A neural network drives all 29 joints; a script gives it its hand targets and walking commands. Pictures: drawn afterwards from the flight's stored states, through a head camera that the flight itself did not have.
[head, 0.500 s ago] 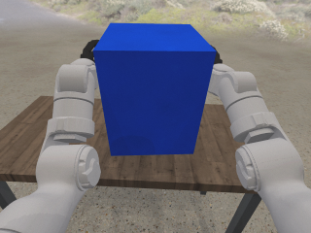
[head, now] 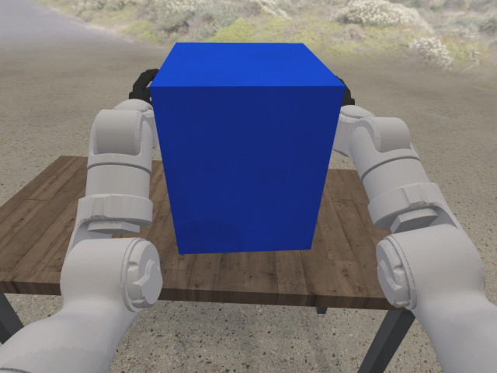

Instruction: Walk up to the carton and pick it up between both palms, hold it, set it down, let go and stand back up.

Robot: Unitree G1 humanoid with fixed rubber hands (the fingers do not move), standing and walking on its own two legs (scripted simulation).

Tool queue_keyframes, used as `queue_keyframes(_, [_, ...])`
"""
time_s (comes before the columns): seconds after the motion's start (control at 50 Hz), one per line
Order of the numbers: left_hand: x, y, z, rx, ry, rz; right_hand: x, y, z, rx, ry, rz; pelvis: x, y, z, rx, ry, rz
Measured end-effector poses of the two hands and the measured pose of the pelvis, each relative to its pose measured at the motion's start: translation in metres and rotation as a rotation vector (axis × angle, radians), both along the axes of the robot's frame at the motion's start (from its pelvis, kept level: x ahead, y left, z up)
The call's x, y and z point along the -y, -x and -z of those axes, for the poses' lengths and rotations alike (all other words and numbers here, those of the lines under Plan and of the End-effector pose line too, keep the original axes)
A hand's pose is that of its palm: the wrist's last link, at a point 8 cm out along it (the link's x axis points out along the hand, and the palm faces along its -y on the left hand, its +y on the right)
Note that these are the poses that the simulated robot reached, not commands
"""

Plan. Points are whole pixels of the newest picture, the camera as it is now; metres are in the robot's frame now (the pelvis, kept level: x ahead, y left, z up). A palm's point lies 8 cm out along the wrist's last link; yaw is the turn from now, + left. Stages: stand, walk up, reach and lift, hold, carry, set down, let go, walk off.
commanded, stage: hold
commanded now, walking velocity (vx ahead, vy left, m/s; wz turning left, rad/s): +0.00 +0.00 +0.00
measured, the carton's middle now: (242, 145) +0.37 +0.00 +0.28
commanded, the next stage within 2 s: none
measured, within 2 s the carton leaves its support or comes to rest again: neither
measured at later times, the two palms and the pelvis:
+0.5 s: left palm (139, 113) +0.38 +0.15 +0.32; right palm (338, 120) +0.37 -0.14 +0.32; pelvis +0.00 +0.00 +0.00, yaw +1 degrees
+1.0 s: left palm (140, 113) +0.38 +0.15 +0.32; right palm (338, 120) +0.37 -0.14 +0.32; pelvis +0.00 +0.00 +0.00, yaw +0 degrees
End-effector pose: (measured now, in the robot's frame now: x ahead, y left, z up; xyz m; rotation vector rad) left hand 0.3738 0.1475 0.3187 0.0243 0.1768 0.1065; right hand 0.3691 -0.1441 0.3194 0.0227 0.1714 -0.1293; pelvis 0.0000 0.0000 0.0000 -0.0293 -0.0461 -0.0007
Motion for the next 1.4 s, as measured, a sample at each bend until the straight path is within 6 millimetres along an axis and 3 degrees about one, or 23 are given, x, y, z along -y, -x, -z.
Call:
queue_keyframes(0.26, [-0.0020, 0.0007, -0.0074, 0.001, 0.002, -0.005, -0.0019, -0.0003, -0.0043, -0.001, 0.001, -0.005, 0.0031, 0.0030, -0.0003, -0.007, -0.002, -0.007])
queue_keyframes(1.4, [-0.0028, -0.0037, -0.0031, 0.008, -0.007, -0.002, -0.0028, -0.0038, 0.0012, -0.004, 0.006, -0.005, -0.0013, -0.0015, -0.0003, -0.006, 0.002, -0.005])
